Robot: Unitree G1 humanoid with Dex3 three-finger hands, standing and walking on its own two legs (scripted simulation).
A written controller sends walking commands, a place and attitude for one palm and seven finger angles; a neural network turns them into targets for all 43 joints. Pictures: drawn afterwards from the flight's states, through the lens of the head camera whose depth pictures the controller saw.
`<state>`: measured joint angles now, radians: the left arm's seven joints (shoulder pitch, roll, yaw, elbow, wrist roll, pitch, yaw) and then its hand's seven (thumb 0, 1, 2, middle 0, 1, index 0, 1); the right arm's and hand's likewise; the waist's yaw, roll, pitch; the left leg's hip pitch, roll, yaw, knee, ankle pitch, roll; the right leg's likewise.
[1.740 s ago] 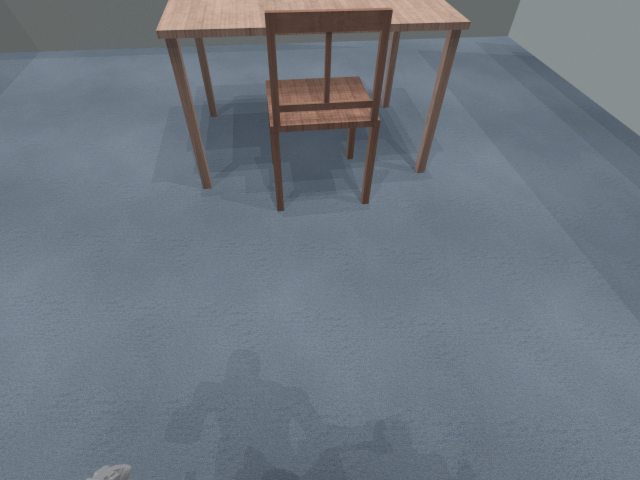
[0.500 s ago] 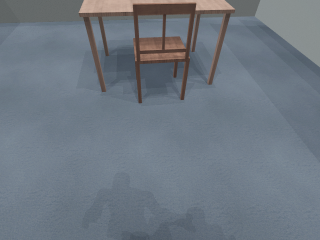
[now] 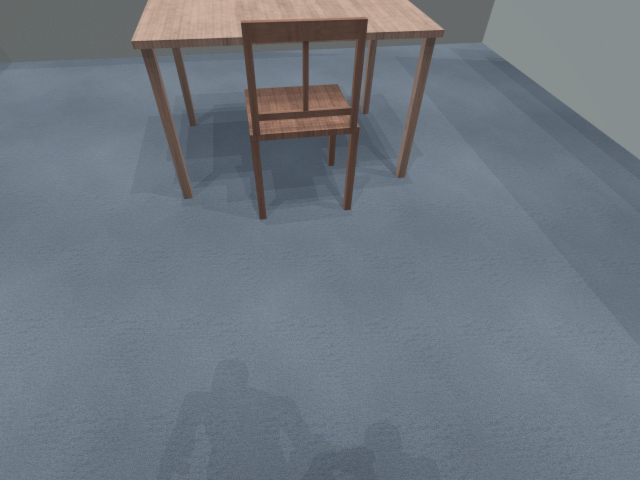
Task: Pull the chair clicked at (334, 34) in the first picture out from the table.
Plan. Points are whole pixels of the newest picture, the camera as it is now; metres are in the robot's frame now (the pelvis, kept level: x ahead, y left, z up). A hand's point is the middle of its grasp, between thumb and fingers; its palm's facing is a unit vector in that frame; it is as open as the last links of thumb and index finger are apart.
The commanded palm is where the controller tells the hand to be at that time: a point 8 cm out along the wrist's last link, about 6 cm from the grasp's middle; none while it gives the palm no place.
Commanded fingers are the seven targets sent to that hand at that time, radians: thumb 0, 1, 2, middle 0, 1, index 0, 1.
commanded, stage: walk to a spot facing it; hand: left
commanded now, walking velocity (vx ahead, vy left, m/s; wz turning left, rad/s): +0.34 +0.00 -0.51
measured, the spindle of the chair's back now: (305, 77) +1.43 +0.16 -0.11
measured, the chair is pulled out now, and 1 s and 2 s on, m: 0.00 0.00 0.00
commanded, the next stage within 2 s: turn to face it in 1.94 s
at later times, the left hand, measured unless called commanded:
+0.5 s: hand out of the picture +0.13 +0.12 -0.17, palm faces -0.11 -0.98 -0.14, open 7.4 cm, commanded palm none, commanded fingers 0.00 0.90 0.90 -0.20 -0.30 -0.20 -0.30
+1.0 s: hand (264, 294) +0.50 +0.15 -0.18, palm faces -0.28 -0.95 -0.14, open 7.4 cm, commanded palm none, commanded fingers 0.00 0.90 0.90 -0.20 -0.30 -0.20 -0.30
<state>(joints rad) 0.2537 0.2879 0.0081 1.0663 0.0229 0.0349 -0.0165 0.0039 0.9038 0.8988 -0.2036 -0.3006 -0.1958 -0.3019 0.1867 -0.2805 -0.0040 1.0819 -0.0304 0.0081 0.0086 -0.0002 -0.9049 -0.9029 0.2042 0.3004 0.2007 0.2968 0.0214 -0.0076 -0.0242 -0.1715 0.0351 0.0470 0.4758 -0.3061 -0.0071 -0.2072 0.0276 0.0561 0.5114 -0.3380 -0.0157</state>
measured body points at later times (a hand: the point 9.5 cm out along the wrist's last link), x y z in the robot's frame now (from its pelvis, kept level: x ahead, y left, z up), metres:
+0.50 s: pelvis +0.15 -0.04 +0.00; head +0.17 -0.04 +0.45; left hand +0.13 +0.17 -0.15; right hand +0.19 -0.29 -0.14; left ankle +0.25 +0.08 -0.68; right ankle +0.06 -0.12 -0.74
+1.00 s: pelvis +0.39 +0.00 +0.01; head +0.40 +0.03 +0.45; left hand +0.52 +0.21 -0.16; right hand +0.28 -0.22 -0.13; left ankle +0.36 +0.05 -0.74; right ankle +0.39 -0.18 -0.64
